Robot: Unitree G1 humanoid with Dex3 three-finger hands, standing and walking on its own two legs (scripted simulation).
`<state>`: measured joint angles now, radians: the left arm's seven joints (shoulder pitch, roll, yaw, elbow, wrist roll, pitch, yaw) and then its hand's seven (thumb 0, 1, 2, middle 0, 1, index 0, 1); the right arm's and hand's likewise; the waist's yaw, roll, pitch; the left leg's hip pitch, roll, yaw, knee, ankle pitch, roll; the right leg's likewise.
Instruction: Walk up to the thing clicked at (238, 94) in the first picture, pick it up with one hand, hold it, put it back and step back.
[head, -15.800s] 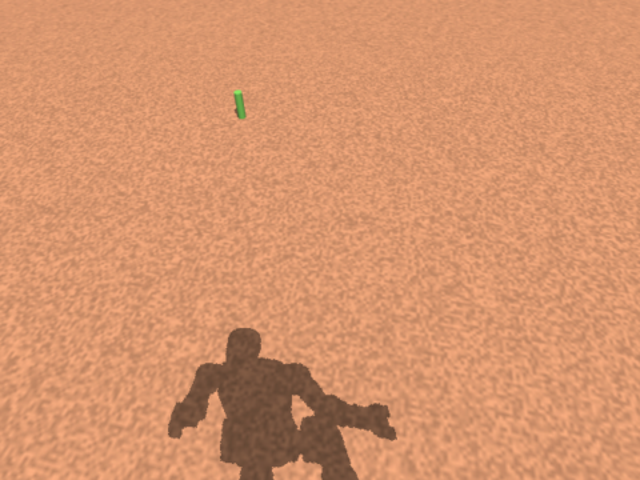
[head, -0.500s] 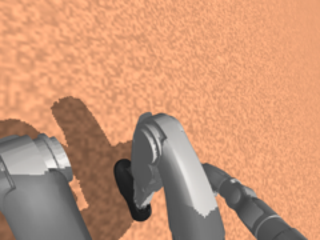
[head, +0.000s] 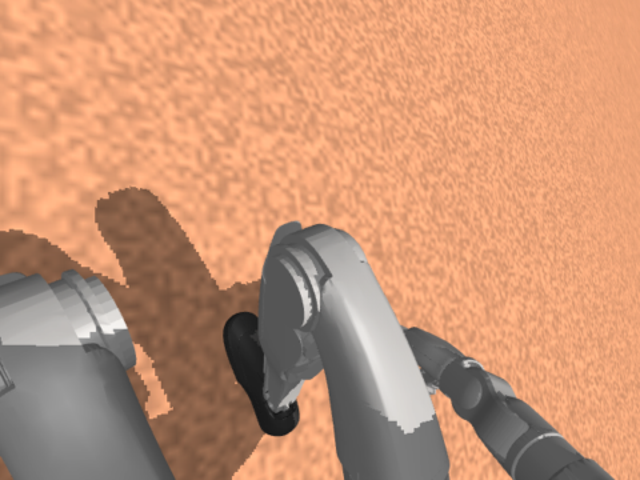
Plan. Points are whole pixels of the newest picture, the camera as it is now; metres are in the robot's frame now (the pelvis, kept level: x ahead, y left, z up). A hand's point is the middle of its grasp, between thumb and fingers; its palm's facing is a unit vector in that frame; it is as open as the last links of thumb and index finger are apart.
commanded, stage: settle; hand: left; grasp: from the side
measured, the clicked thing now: out of the picture +0.42 +0.33 -0.20
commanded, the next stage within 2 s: lift in 1.92 s
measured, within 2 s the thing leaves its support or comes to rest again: leaves its support in 0.08 s
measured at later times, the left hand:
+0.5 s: hand out of the picture +0.41 +0.34 -0.09, palm faces +0.39 -0.92 -0.02, open 5.3 cm
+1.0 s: hand out of the picture +0.40 +0.34 +0.00, palm faces +0.38 -0.92 -0.06, open 5.3 cm
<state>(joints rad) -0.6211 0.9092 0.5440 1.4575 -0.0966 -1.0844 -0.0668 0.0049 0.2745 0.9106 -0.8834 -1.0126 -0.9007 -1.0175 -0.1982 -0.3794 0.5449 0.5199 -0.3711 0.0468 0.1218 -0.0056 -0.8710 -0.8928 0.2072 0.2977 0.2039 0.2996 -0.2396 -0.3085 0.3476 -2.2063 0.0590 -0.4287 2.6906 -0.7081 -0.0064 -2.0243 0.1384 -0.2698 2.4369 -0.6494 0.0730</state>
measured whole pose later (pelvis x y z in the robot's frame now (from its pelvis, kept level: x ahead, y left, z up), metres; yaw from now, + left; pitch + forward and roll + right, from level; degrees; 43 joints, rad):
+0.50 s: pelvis +0.01 -0.01 +0.02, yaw +2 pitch +16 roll -16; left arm -0.57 0.74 0.48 1.09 -0.14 -0.85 -0.14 0.04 0.18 1.11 -0.98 -1.14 -1.02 -1.14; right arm -0.08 -0.34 0.38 0.58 -0.26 0.07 0.12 0.00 -0.88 -0.89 0.21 0.30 0.20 0.30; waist -0.18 -0.19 0.17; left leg -2.24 0.06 -0.35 2.60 -0.70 -0.01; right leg -2.06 0.10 -0.22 2.41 -0.68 0.06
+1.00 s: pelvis +0.02 -0.02 +0.05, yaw +8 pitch +27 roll -10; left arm -0.55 0.58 0.46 0.87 -0.17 -0.63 -0.22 0.04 0.17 1.12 -1.00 -1.12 -1.03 -1.13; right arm 0.01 -0.30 0.17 0.61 -0.12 0.08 0.09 0.00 -0.86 -0.89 0.21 0.30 0.20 0.30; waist -0.13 -0.06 -0.01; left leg -2.25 0.05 -0.22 2.45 -0.69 -0.03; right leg -2.12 0.04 -0.14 2.35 -0.73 0.02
